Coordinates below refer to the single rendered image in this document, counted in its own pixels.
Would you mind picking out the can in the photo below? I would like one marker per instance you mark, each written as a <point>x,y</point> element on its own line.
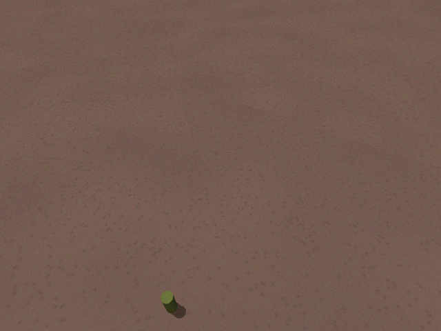
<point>169,301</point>

